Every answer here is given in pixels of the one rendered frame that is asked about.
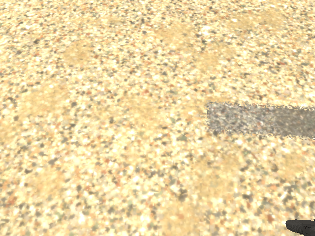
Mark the right robot hand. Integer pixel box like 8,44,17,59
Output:
285,219,315,236

